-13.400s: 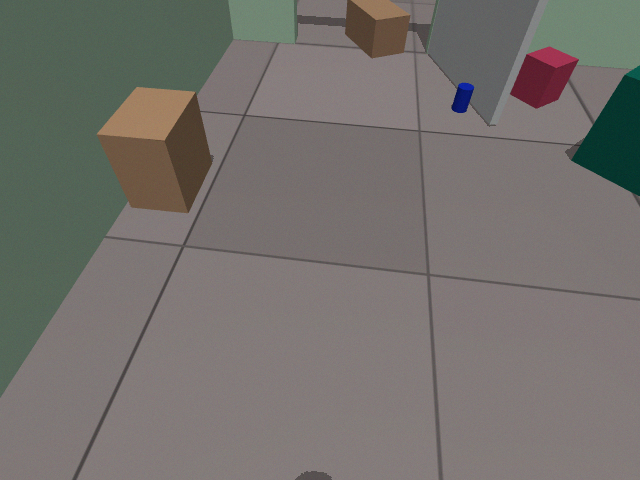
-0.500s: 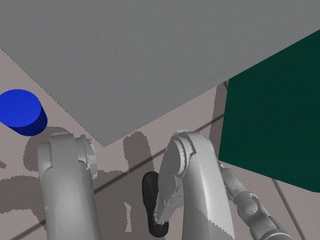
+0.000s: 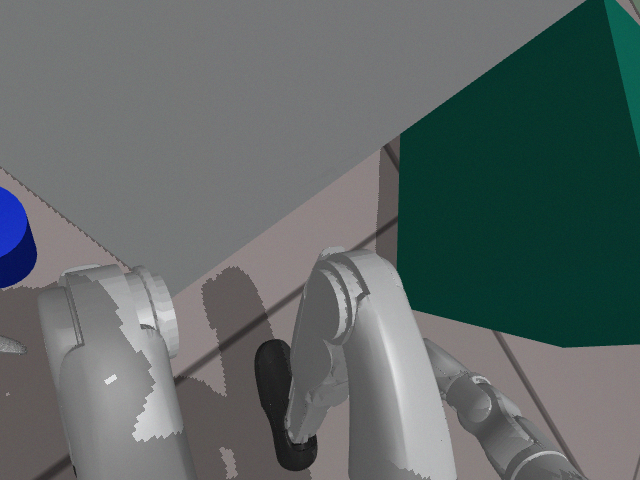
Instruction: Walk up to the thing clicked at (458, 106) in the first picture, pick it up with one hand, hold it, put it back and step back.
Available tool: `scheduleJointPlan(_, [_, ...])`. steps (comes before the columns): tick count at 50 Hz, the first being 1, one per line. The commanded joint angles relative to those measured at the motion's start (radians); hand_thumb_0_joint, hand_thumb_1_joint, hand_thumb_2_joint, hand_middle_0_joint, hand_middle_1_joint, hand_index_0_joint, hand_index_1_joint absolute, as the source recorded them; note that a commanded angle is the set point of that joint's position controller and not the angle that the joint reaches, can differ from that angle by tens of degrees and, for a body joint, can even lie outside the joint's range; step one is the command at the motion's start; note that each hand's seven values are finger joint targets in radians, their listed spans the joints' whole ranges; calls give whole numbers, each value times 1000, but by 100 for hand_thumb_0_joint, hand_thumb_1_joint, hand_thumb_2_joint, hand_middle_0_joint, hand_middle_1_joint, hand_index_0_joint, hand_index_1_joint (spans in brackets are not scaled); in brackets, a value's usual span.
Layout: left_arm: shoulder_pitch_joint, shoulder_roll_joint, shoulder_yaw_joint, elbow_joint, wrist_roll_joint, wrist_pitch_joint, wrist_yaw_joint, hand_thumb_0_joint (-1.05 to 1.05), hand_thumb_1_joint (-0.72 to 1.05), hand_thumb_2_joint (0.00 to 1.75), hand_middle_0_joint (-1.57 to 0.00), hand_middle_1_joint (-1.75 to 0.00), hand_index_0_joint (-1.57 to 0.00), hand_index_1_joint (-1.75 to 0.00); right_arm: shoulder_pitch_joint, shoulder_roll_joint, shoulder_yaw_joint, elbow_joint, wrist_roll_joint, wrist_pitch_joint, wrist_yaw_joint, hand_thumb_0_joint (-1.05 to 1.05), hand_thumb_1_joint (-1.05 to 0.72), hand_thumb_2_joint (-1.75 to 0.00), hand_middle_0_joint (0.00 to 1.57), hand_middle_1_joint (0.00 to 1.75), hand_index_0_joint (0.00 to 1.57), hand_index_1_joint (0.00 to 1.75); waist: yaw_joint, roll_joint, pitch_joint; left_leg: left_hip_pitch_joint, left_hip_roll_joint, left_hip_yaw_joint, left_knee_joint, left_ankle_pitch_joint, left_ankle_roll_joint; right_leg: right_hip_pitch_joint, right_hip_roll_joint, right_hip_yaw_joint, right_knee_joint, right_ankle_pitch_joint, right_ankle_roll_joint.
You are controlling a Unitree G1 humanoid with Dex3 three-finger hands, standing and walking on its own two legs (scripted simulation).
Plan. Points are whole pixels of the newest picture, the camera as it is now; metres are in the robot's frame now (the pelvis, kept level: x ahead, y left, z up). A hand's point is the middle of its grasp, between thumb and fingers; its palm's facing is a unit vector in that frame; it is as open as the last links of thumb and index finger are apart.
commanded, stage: close in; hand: left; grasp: from the side
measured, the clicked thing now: out of the picture +0.39 +0.29 -0.20
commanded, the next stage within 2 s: rest palm in 0.14 s
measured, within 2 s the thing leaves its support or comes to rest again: leaves its support in 1.32 s
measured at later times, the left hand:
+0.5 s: hand out of the picture +0.36 +0.28 -0.18, palm faces +0.34 -0.94 +0.00, open 15.2 cm
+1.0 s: hand out of the picture +0.37 +0.29 -0.18, palm faces +0.36 -0.93 -0.02, open 11.3 cm
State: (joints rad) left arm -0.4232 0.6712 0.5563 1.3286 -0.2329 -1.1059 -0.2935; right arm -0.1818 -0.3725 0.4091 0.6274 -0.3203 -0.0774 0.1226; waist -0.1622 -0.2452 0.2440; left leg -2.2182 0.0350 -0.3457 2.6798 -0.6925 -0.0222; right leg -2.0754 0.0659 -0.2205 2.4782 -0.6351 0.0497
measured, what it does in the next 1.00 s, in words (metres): stands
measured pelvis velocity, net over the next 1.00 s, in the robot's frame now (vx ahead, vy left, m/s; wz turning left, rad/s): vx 0.00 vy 0.01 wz -0.04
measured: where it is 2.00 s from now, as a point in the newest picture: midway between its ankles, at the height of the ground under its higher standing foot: (211, 456)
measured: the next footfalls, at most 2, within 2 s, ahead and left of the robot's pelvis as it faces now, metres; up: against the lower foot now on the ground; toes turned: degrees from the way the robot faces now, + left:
none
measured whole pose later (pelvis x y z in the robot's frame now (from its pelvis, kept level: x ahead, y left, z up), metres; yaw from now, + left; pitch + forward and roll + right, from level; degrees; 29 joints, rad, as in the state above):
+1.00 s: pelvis +0.00 +0.01 +0.00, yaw -3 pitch +9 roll -18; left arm -0.47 0.76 0.46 1.38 -0.16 -1.19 -0.01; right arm -0.22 -0.36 0.50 0.58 -0.37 -0.03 0.17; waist -0.18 -0.30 0.32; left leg -2.20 0.04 -0.41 2.70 -0.71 -0.01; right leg -2.04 0.09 -0.27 2.44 -0.62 0.07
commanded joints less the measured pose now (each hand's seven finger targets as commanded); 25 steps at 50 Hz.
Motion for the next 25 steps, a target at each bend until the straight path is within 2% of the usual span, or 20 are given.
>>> scheduleJointPlan(1, [-159, 177, 3, -102, 4, -92, 62, 0, -54, 5, -5, -7, -6, -6, -18, -339, -103, -60, -7, 8, -14, 0, -91, -90, 20, 30, 20, 30, -65, 437, -495, 312, 32, 111, -337, 2, 1, 201, 30, -118, -198, 75, -63])
scheduleJointPlan(3, [-160, 172, -10, -78, 20, -99, 83, 0, -54, 7, -5, -7, -6, -6, -16, -339, -96, -67, -14, 14, -9, 0, -91, -90, 20, 30, 20, 30, -81, 438, -487, 309, 32, 105, -340, -20, 1, 203, 32, -125, -200, 62, -60])
scheduleJointPlan(9, [-129, 162, -29, -77, 32, -126, 128, 0, -47, 9, -5, -6, -5, -6, -18, -345, -81, -71, -24, 21, 2, 0, -91, -90, 20, 30, 20, 30, -76, 458, -509, 348, 34, 93, -336, 41, -8, 228, 37, -133, -183, 115, -61])
scheduleJointPlan(11, [-146, 155, -45, -74, 43, -129, 147, 0, -46, 10, -5, -6, -5, -6, -19, -350, -78, -74, -28, 25, 4, 0, -91, -90, 20, 30, 20, 30, -90, 469, -488, 349, 35, 82, -348, 30, -12, 218, 36, -140, -182, 111, -61])
scheduleJointPlan(15, [-146, 171, -38, -77, 46, -144, 185, 0, -43, 13, -10, -5, -8, -7, -26, -346, -67, -76, -31, 27, 11, 0, -90, -91, 20, 30, 20, 30, -88, 457, -477, 322, 34, 89, -327, 19, -4, 233, 42, -138, -191, 111, -60])
scheduleJointPlan(16, [-148, 167, -36, -81, 47, -149, 193, 0, -35, 19, -18, -13, -16, -15, -21, -348, -65, -73, -36, 28, 11, 0, -90, -90, 20, 30, 20, 30, -94, 457, -493, 344, 34, 87, -323, 45, -6, 252, 43, -140, -191, 131, -56])
scheduleJointPlan(17, [-161, 187, -33, -87, 53, -154, 203, 0, -27, 22, -23, -18, -22, -19, -24, -349, -64, -74, -35, 30, 12, 0, -89, -90, 20, 30, 20, 30, -94, 469, -489, 339, 36, 82, -327, 32, -7, 236, 44, -144, -186, 119, -60])
scheduleJointPlan(18, [-166, 183, -40, -85, 60, -159, 208, 0, -20, 27, -27, -22, -25, -23, -29, -352, -64, -71, -37, 31, 13, 0, -89, -90, 20, 30, 20, 30, -104, 481, -469, 345, 40, 73, -334, 33, -11, 226, 41, -147, -181, 124, -58])
scheduleJointPlan(20, [-170, 175, -53, -84, 72, -161, 218, 0, -10, 33, -32, -26, -30, -27, -21, -351, -60, -69, -44, 37, 12, 0, -89, -90, 20, 30, 20, 30, -114, 484, -487, 374, 43, 69, -331, 62, -13, 244, 43, -148, -182, 149, -56])
scheduleJointPlan(23, [-177, 191, -57, -80, 82, -164, 233, 0, 0, 40, -37, -32, -35, -33, -33, -353, -57, -72, -43, 39, 14, 0, -89, -90, 20, 30, 20, 30, -115, 492, -451, 352, 44, 64, -340, 24, -13, 222, 44, -151, -184, 124, -57])
scheduleJointPlan(25, [-175, 195, -56, -71, 83, -166, 243, 0, 8, 44, -40, -34, -38, -36, -29, -354, -54, -68, -47, 41, 15, 0, -88, -90, 20, 30, 20, 30, -116, 488, -468, 354, 44, 66, -327, 37, -10, 238, 47, -151, -184, 138, -56])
